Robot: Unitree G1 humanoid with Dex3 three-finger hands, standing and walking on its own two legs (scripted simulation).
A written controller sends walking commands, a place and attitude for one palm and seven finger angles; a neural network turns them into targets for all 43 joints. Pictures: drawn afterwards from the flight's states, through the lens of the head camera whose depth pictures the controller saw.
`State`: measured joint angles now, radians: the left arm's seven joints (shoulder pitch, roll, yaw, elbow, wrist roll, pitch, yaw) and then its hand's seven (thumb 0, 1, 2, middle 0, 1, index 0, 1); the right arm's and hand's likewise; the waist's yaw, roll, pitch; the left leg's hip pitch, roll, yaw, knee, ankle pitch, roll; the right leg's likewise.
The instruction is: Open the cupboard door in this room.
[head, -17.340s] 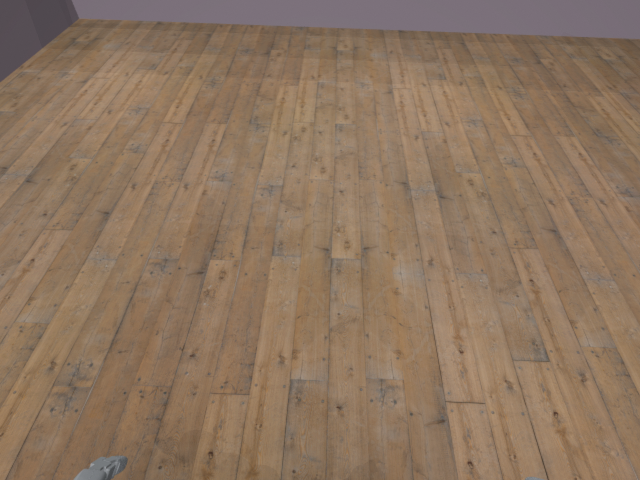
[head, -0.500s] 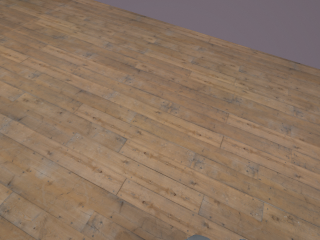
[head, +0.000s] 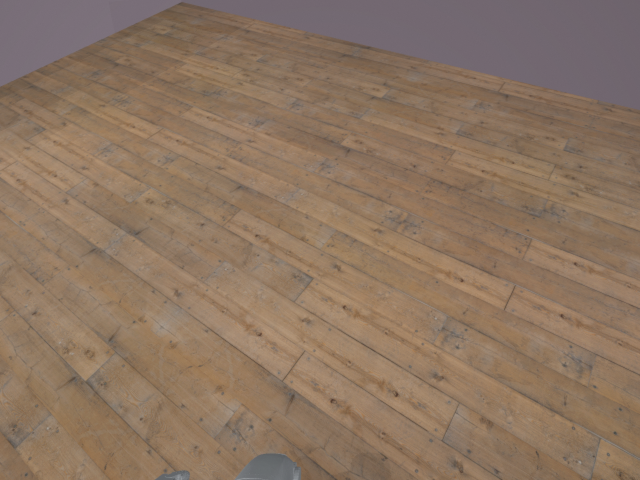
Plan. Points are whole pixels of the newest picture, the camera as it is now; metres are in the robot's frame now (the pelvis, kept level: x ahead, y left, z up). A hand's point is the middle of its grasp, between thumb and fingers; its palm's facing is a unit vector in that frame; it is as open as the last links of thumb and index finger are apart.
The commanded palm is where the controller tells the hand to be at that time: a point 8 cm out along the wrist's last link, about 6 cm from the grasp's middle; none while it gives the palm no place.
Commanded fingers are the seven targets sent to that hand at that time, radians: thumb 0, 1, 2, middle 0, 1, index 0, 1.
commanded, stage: turn or walk to find it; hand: left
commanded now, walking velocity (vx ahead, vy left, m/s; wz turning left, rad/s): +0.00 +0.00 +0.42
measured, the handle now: out of the picture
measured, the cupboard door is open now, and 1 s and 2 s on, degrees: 0 0 0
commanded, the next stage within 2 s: none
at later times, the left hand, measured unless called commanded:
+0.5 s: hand out of the picture -0.05 +0.27 -0.17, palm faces +0.27 -0.93 -0.24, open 7.4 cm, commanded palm none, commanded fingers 0.00 0.90 0.90 -0.20 -0.30 -0.20 -0.30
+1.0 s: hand out of the picture -0.07 +0.20 -0.16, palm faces +0.44 -0.86 -0.26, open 7.4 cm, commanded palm none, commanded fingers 0.00 0.90 0.90 -0.20 -0.30 -0.20 -0.30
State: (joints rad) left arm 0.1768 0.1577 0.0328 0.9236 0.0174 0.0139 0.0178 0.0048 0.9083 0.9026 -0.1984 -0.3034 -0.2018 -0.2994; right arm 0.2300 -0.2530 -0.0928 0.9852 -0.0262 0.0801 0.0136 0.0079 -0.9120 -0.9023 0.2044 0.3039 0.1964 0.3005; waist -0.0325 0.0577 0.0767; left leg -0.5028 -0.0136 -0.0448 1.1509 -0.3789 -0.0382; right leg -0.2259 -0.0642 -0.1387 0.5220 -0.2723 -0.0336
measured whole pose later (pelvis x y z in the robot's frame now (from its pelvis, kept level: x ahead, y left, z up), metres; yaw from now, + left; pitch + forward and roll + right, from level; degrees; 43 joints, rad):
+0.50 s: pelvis -0.04 +0.05 +0.00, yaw +12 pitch -1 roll -1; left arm 0.21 0.27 0.07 1.00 0.01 0.06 0.01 0.01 0.91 0.90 -0.19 -0.30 -0.20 -0.30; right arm 0.13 -0.19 -0.04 0.96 -0.02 0.02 -0.01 0.01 -0.91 -0.90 0.21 0.30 0.20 0.30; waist 0.03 -0.03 0.08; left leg -0.21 0.00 0.01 0.49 -0.27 0.03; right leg -0.46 -0.09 -0.06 1.03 -0.42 0.08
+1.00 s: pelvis -0.05 +0.00 +0.00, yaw +26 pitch -1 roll +2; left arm 0.20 0.17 0.03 0.94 0.03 0.01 0.02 0.01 0.91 0.90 -0.20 -0.30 -0.20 -0.30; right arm 0.20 -0.25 -0.08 1.00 -0.02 0.08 0.02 0.01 -0.91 -0.90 0.20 0.30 0.19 0.30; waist -0.02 0.03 0.09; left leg -0.43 0.03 -0.01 1.03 -0.43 -0.06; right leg -0.22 -0.10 -0.18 0.52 -0.28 -0.01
